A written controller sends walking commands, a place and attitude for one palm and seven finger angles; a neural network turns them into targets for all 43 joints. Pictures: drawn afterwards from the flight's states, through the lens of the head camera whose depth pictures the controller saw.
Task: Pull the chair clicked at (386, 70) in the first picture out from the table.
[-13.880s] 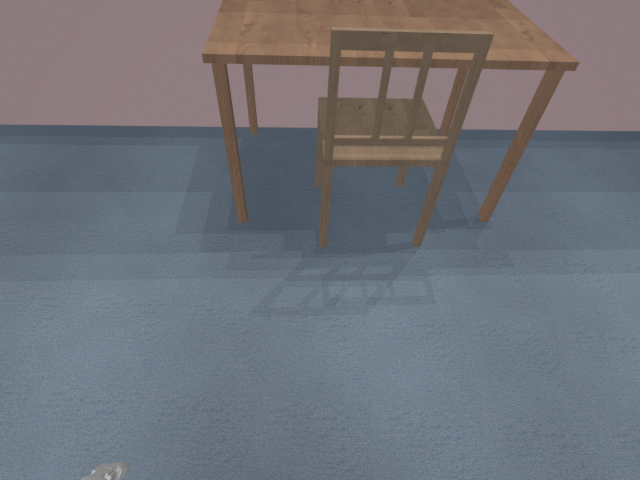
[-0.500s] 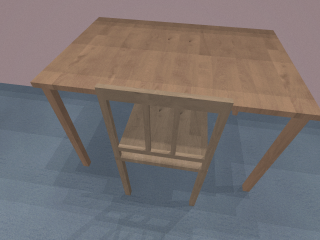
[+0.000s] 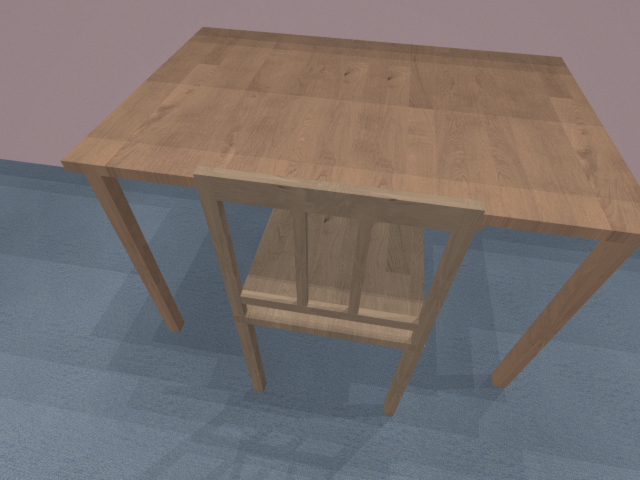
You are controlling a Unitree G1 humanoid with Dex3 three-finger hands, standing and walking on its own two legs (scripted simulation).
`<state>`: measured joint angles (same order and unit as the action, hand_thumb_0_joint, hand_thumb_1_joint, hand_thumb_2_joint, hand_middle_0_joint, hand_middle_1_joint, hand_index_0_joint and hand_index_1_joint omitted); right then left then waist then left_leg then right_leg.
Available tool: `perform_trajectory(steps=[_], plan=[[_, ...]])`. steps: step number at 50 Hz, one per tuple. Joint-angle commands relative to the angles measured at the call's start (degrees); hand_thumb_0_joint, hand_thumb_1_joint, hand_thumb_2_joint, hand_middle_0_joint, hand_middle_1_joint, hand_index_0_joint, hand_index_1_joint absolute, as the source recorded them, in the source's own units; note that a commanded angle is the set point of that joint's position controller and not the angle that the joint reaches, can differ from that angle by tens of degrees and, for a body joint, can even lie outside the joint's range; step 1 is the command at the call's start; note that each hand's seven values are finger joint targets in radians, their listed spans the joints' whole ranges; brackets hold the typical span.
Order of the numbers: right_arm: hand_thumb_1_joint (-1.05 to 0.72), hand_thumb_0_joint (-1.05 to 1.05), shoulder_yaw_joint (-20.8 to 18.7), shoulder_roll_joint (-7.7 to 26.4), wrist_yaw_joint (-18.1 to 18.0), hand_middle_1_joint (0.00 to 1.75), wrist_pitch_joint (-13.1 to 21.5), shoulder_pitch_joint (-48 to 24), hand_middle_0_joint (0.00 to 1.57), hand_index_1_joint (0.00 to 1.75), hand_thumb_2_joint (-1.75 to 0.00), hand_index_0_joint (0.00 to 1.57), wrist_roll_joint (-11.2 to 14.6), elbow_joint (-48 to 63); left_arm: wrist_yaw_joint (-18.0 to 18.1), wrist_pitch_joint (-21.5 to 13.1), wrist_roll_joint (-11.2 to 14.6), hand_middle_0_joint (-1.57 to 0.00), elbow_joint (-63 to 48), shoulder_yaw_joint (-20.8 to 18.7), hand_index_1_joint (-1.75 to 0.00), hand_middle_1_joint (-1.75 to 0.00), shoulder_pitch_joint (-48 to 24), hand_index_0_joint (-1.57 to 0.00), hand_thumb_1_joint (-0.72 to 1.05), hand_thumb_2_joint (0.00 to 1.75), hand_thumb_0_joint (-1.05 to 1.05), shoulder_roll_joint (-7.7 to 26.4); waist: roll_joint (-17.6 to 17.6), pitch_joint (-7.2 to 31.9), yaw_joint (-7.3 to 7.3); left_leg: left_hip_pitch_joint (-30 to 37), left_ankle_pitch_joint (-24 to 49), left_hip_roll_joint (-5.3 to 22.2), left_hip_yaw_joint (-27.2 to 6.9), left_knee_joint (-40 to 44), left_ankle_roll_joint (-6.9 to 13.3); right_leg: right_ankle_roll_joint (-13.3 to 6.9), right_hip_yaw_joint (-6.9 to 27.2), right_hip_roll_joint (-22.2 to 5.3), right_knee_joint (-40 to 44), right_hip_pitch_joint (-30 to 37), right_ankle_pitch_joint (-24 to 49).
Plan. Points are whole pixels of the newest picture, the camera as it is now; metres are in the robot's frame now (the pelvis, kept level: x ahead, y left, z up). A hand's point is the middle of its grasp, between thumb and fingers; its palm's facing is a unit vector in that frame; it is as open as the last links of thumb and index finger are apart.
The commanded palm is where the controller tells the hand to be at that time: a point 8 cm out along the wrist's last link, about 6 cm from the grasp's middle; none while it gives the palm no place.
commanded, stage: look again from close up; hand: left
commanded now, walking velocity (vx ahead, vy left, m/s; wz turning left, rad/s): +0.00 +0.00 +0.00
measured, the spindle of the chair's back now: (301, 261) +0.51 +0.06 -0.09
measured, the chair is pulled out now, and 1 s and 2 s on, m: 0.00 0.00 0.00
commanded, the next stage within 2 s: shuffle to correct the standing spot in 0.76 s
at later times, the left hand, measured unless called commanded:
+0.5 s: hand out of the picture +0.00 +0.20 -0.18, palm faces +0.02 -0.98 -0.19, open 7.4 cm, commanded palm none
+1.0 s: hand out of the picture -0.02 +0.18 -0.17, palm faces +0.02 -0.99 -0.16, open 7.4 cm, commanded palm none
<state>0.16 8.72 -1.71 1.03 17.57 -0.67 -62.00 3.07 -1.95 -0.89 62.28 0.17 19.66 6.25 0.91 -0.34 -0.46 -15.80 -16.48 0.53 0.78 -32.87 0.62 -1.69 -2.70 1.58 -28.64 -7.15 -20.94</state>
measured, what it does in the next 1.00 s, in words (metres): stands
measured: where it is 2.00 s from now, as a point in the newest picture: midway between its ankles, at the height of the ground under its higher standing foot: outside the picture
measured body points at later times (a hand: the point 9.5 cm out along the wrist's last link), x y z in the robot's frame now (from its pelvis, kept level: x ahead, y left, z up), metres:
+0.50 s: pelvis +0.01 +0.03 +0.00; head +0.01 +0.04 +0.45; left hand +0.00 +0.25 -0.16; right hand +0.04 -0.21 -0.15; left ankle +0.01 +0.11 -0.73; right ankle -0.06 -0.10 -0.73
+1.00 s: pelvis +0.01 +0.02 +0.01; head +0.02 +0.03 +0.46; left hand -0.02 +0.24 -0.16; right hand +0.02 -0.20 -0.15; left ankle +0.01 +0.11 -0.73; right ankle -0.06 -0.10 -0.73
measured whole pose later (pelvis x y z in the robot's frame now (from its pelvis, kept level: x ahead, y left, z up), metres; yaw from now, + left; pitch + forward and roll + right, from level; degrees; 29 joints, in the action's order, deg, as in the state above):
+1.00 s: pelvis +0.01 +0.02 +0.01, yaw -1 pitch -1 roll +0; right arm 1.0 8.8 -1.1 0.9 15.7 -0.1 -64.4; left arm 2.1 -0.5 -1.1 63.5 0.7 20.6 8.6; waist -2.1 -0.6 1.4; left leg -11.8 -14.2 -2.4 3.1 -26.4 2.8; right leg 0.5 -0.7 -1.6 -25.5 -5.1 -19.9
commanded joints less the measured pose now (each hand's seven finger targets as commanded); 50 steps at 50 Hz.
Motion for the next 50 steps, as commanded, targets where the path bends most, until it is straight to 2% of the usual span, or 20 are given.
perform_trajectory(steps=[1, 4, 6, 9, 11, 13, 15, 21, 22, 26, 30, 32, 35, 40, 41, 45, 48, 50], plan=[[-0.9, 0.0, -0.3, 3.9, -0.1, 0.3, 1.0, 1.9, 0.2, 0.3, -0.9, 0.2, 0.1, 2.9, 0.1, -0.3, -0.2, -0.2, -2.4, -0.8, -0.3, -0.3, 4.7, -0.2, 0.9, 0.9, 0.0, 6.2, -1.3, -5.3, 0.61, 0.6, 14.3, 4.3, -4.6, 5.6, 1.9, -1.6, 5.4, -6.3, 5.1, -5.8, 14.9], [-0.9, 0.0, -0.4, 5.4, -0.1, 0.3, 0.9, 1.5, 0.2, 0.3, -0.9, 0.2, 0.0, 3.0, 0.0, 0.3, 0.0, -0.2, -3.0, -0.8, -0.3, -0.3, 3.8, -0.2, 0.9, 0.9, 0.0, 7.1, -0.1, -4.1, 0.51, 1.5, 13.7, 4.5, -5.6, 6.9, 2.3, -1.2, 5.3, -5.8, 4.5, -5.3, 11.1], [-0.9, 0.0, -0.4, 5.5, -0.1, 0.3, 1.1, 0.7, 0.2, 0.3, -0.9, 0.2, 0.1, 3.1, -0.1, 0.3, -0.2, -0.2, -3.3, -0.8, -0.3, -0.3, 4.1, -0.2, 0.9, 0.9, 0.0, 7.3, 0.1, -3.8, 0.99, 1.7, 15.7, 4.7, -5.6, 7.2, 2.5, -0.9, 5.2, -5.9, 4.6, -4.7, 12.0], [-0.9, 0.0, -0.5, 6.6, -0.2, 0.3, 1.2, 0.1, 0.2, 0.3, -0.9, 0.2, 0.1, 3.2, -0.2, 0.5, 0.0, -0.2, -3.5, -0.9, -0.3, -0.3, 3.3, -0.2, 0.9, 0.9, 0.0, 8.2, 0.2, -1.3, 0.92, 3.5, 17.6, 4.8, -5.8, 7.4, 2.6, -0.5, 4.8, -6.2, 4.2, -3.7, 12.6], [-0.9, 0.0, -0.5, 6.5, -0.2, 0.3, 1.2, -0.5, 0.2, 0.3, -0.9, 0.2, 0.3, 3.2, -0.3, 0.6, -0.1, -0.2, -3.6, -0.8, -0.3, -0.3, 3.5, -0.2, 0.9, 0.9, 0.0, 8.3, -0.4, -2.3, 1.26, 3.4, 17.6, 5.0, -5.8, 8.0, 2.8, -0.3, 4.8, -6.2, 4.8, -4.0, 12.0], [-0.9, 0.0, -0.5, 7.2, -0.2, 0.3, 1.1, -0.7, 0.2, 0.3, -0.9, 0.2, 0.2, 3.2, -0.3, 0.8, 0.0, -0.2, -3.6, -0.7, -0.3, -0.3, 3.1, -0.2, 0.9, 0.9, 0.0, 8.7, 1.3, -1.9, 1.11, 4.1, 17.6, 4.9, -6.2, 8.3, 2.7, -0.2, 4.7, -6.3, 4.6, -4.2, 11.2], [-0.9, 0.0, -0.5, 7.5, -0.2, 0.3, 1.1, -0.9, 0.2, 0.3, -0.9, 0.2, 0.2, 3.0, -0.4, 0.9, 0.0, -0.2, -3.5, -0.7, -0.3, -0.3, 2.9, -0.2, 0.9, 0.9, 0.0, 8.9, 1.3, -1.6, 1.06, 4.6, 17.7, 5.1, -6.4, 8.9, 2.8, 0.1, 4.5, -6.2, 4.8, -4.0, 10.8], [-0.9, 0.0, -0.5, 7.2, -0.2, 0.3, 1.2, -1.0, 0.2, 0.3, -0.9, 0.2, 0.5, 2.3, -0.4, 0.9, -0.1, -0.2, -2.7, -0.6, -0.3, -0.3, 3.6, -0.2, 0.9, 0.9, 0.0, 8.9, -0.5, -1.4, 1.18, 5.9, 18.9, 5.1, -5.9, 9.6, 2.9, 0.4, 4.3, -6.7, 5.6, -3.6, 11.8], [-0.9, 0.0, -0.5, 7.5, -0.2, 0.3, 1.2, -1.1, 0.2, 0.3, -0.9, 0.2, 0.4, 2.2, -0.4, 0.9, 0.0, -0.2, -2.5, -0.5, -0.3, -0.3, 3.5, -0.2, 0.9, 0.9, 0.0, 8.9, 0.1, -1.2, 1.13, 6.2, 19.2, 4.9, -6.0, 9.6, 2.8, 0.4, 4.3, -6.8, 5.5, -3.5, 12.1], [-0.9, 0.0, -0.4, 7.1, -0.2, 0.3, 1.1, -1.3, 0.2, 0.3, -0.9, 0.2, 0.6, 1.6, -0.5, 1.1, -0.1, -0.2, -1.9, -0.4, -0.3, -0.3, 3.9, -0.2, 0.9, 0.9, 0.0, 8.8, -1.1, -3.6, 1.36, 5.0, 15.5, 4.8, -6.0, 11.1, 2.8, 0.6, 4.1, -7.0, 6.6, -4.0, 10.2], [-0.9, 0.0, -0.4, 7.4, -0.1, 0.3, 1.0, -1.1, 0.2, 0.3, -0.9, 0.2, 0.5, 1.2, -0.5, 1.0, 0.0, -0.2, -1.3, -0.2, -0.3, -0.3, 4.4, -0.2, 0.9, 0.9, 0.0, 8.7, -0.3, -2.3, 1.17, 6.4, 14.9, 4.5, -6.2, 11.5, 2.7, 0.7, 4.3, -7.3, 6.7, -3.8, 10.6], [-0.9, 0.0, -0.3, 7.0, 0.0, 0.3, 1.0, -1.2, 0.2, 0.3, -0.9, 0.2, 0.6, 0.9, -0.5, 1.0, -0.1, -0.2, -1.1, -0.1, -0.3, -0.3, 4.4, -0.2, 0.9, 0.9, 0.0, 8.7, -1.3, -3.4, 1.19, 5.4, 13.3, 4.4, -5.8, 11.8, 2.6, 0.6, 4.4, -7.4, 7.3, -3.9, 10.3], [-0.9, 0.0, -0.3, 7.1, -0.1, 0.3, 1.1, -0.9, 0.2, 0.3, -0.9, 0.2, 0.6, 0.5, -0.5, 0.9, 0.0, -0.2, -0.7, -0.1, -0.3, -0.3, 4.7, -0.2, 0.9, 0.9, 0.0, 8.6, -1.0, -2.0, 1.19, 6.8, 15.7, 4.4, -5.8, 11.4, 2.6, 0.7, 4.4, -7.6, 7.0, -3.4, 11.8], [-0.9, 0.0, -0.2, 6.7, -0.2, 0.3, 1.0, -0.4, 0.2, 0.3, -0.9, 0.2, 0.7, -0.1, -0.4, 0.9, 0.0, -0.2, -0.2, 0.0, -0.3, -0.3, 5.1, -0.2, 0.9, 0.9, 0.0, 8.2, -1.1, -2.4, 1.18, 7.0, 16.3, 4.4, -5.6, 11.5, 2.6, 0.6, 4.3, -7.7, 7.4, -3.2, 12.2], [-0.9, 0.0, -0.2, 6.3, -0.2, 0.3, 1.0, -0.6, 0.2, 0.3, -0.9, 0.2, 0.8, -0.1, -0.4, 1.0, 0.0, -0.2, -0.2, 0.0, -0.3, -0.3, 5.2, -0.2, 0.9, 0.9, 0.0, 8.1, -1.6, -3.8, 1.37, 6.2, 15.3, 4.3, -5.4, 11.7, 2.6, 0.7, 4.2, -7.6, 7.8, -3.6, 11.7], [-0.9, 0.0, -0.1, 6.4, -0.1, 0.3, 0.8, 0.5, 0.2, 0.3, -0.9, 0.2, 0.5, -0.8, -0.5, 0.8, 0.0, -0.2, 0.5, 0.0, -0.3, -0.3, 5.5, -0.2, 0.9, 0.9, 0.0, 7.8, -1.4, -2.9, 1.19, 6.9, 12.3, 3.9, -4.9, 11.6, 2.4, 0.1, 4.8, -7.8, 8.1, -3.3, 10.3], [-0.9, 0.0, -0.5, 6.9, 0.2, 0.3, 0.3, 0.7, 0.2, 0.3, -0.9, 0.2, 0.2, -0.4, -0.7, 0.9, -0.4, -0.2, 0.5, -0.5, -0.3, -0.3, 5.8, -0.2, 0.9, 0.9, 0.0, 8.5, -1.3, -5.6, 1.39, 4.8, 3.0, 3.1, -3.6, 11.1, 2.2, -1.4, 6.3, -8.1, 8.3, -5.2, 2.9], [-0.9, 0.0, -0.7, 6.8, 0.4, 0.3, 0.2, 0.7, 0.2, 0.3, -0.9, 0.2, 0.1, 0.1, -0.9, 0.9, -0.4, -0.2, 0.3, -1.0, -0.3, -0.3, 6.2, -0.2, 0.9, 0.9, 0.0, 8.9, -1.5, -6.3, 1.57, 3.7, 0.6, 2.7, -2.9, 10.1, 2.1, -2.2, 7.8, -8.5, 8.7, -5.9, 0.3]])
